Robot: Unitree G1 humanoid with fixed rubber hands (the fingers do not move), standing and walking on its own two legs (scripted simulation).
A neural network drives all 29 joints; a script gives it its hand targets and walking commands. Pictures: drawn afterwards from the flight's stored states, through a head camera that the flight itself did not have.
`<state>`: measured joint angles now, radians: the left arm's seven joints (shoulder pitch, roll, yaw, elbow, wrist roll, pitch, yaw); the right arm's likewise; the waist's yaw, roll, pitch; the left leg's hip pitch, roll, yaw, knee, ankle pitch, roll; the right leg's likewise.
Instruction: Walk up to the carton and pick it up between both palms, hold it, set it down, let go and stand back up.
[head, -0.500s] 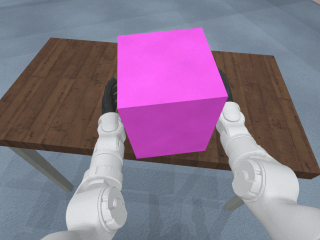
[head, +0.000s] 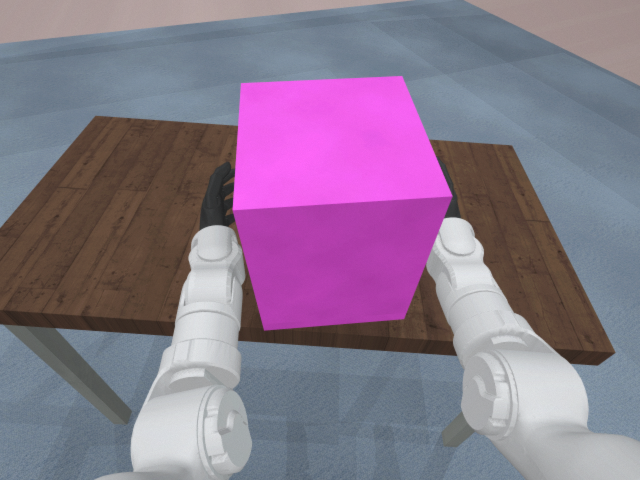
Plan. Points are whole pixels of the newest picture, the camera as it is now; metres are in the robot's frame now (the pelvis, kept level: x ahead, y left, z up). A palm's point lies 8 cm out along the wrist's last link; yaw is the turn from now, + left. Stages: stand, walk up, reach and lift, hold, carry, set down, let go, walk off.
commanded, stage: reach and lift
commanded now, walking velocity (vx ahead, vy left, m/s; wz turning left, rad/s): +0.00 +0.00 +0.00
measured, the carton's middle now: (329, 210) +0.42 +0.01 +0.12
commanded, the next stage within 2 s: hold in 1.76 s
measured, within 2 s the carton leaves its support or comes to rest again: neither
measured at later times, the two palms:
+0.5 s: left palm (195, 220) +0.37 +0.17 +0.15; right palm (439, 216) +0.38 -0.12 +0.16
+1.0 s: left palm (177, 209) +0.37 +0.19 +0.17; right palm (434, 204) +0.37 -0.10 +0.18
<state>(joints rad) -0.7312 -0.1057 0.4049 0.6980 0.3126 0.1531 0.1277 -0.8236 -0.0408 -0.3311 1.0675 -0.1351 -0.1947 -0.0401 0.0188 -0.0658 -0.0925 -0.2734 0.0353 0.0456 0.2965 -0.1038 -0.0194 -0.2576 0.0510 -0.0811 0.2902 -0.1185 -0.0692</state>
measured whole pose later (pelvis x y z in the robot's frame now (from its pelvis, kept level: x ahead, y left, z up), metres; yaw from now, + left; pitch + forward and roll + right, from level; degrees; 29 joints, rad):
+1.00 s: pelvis -0.01 +0.02 +0.00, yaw +2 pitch -7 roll +0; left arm -0.73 0.00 0.31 0.39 0.33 0.63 0.00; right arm -0.80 0.03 -0.21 0.77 0.04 0.17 -0.12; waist -0.07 -0.11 0.04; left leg -0.07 0.00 0.02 0.33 -0.13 0.01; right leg -0.04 0.02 -0.11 0.31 -0.15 -0.04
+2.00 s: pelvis -0.01 +0.03 +0.00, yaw +1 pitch -11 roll -1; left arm -0.69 -0.02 0.29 0.19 0.36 0.76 -0.01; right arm -0.76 -0.01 -0.10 0.60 0.14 0.27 -0.15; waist -0.10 -0.07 0.08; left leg 0.01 0.00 0.04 0.34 -0.15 0.03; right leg 0.05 0.01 -0.09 0.29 -0.14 -0.02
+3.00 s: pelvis -0.01 +0.02 +0.00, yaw +2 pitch -11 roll +0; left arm -0.71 0.00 0.32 0.12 0.35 0.86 -0.06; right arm -0.82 -0.02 -0.07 0.53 0.20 0.40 -0.20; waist -0.09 -0.08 0.05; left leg 0.00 0.00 0.02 0.33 -0.15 0.01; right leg 0.04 0.02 -0.11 0.29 -0.15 -0.04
